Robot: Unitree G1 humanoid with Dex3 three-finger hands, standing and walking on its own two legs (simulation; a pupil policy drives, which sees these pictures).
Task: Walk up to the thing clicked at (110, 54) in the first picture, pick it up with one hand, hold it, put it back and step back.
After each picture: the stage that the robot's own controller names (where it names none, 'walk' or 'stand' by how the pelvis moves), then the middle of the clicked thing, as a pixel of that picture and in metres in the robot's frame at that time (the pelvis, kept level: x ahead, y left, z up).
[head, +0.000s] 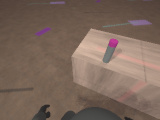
stand; (109, 52) +0.61 -0.16 -0.01
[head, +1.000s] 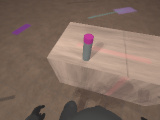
rise first; (87, 49) +0.54 +0.07 +0.03
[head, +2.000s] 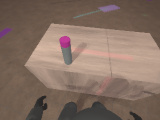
rise first; (66, 52) +0.47 +0.20 +0.04
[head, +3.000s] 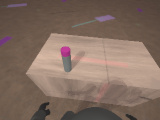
stand; (66, 60) +0.45 +0.20 +0.00
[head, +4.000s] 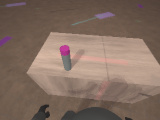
stand; (66, 59) +0.46 +0.20 -0.01
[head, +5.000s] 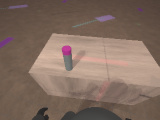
stand; (68, 59) +0.47 +0.20 -0.01
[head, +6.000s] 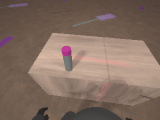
stand; (67, 60) +0.46 +0.20 -0.01
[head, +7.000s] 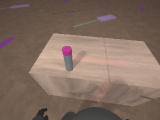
rise first; (68, 60) +0.47 +0.19 -0.01
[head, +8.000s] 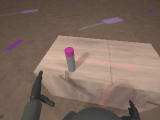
rise first; (70, 60) +0.46 +0.20 +0.00
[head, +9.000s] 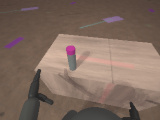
go down; (71, 59) +0.47 +0.19 +0.00
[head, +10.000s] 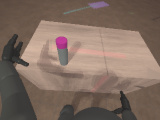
go down; (63, 53) +0.47 +0.18 +0.02
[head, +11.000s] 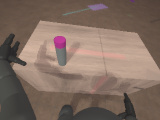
go down; (61, 53) +0.47 +0.19 +0.04
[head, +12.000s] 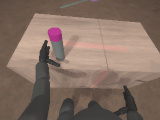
close in; (58, 47) +0.48 +0.20 +0.07
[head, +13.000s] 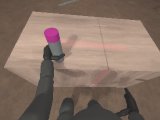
lift; (56, 48) +0.46 +0.20 +0.07
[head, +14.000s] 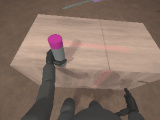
lift; (59, 53) +0.43 +0.19 +0.07
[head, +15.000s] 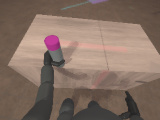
lift; (56, 54) +0.42 +0.20 +0.08
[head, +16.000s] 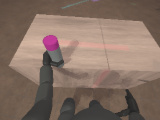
lift; (55, 54) +0.42 +0.20 +0.08
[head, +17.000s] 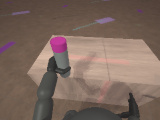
lift; (62, 60) +0.32 +0.17 +0.19
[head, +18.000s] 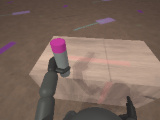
hold; (62, 60) +0.32 +0.18 +0.17
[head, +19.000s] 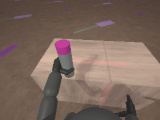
crouch; (66, 61) +0.32 +0.15 +0.18
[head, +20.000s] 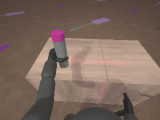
crouch; (61, 51) +0.41 +0.19 +0.17
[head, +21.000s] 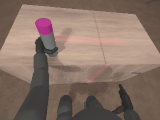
lower; (49, 41) +0.49 +0.21 +0.09
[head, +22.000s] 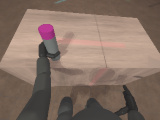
lower; (51, 45) +0.47 +0.21 +0.08
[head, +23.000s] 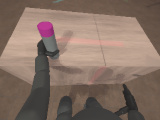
lower; (50, 44) +0.48 +0.21 +0.09
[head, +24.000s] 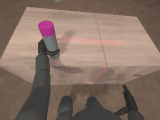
lower; (51, 43) +0.48 +0.21 +0.09
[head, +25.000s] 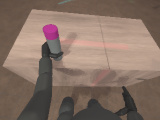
open; (54, 46) +0.47 +0.20 +0.08
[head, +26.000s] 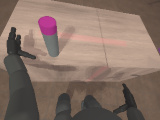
rise; (51, 41) +0.47 +0.20 +0.09
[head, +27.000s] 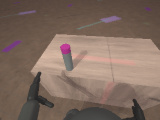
sink last; (67, 58) +0.46 +0.21 +0.04
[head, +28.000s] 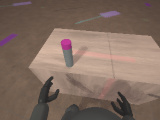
stand; (68, 54) +0.47 +0.20 +0.05
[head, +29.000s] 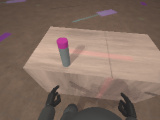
stand; (64, 54) +0.46 +0.21 +0.06
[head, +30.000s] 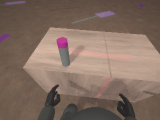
stand; (64, 53) +0.47 +0.21 +0.06
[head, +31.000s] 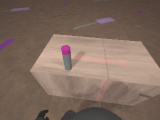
stand; (67, 59) +0.48 +0.21 +0.00
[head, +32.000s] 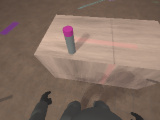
walk; (70, 42) +0.56 +0.19 +0.02
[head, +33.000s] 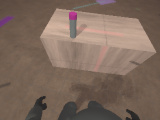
walk; (73, 26) +0.81 +0.21 +0.01
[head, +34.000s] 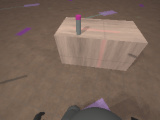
stand; (78, 25) +1.08 +0.24 +0.01
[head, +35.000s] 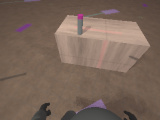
stand; (80, 25) +1.06 +0.18 +0.00
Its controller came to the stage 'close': yes
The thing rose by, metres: 0.19
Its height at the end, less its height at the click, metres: +0.00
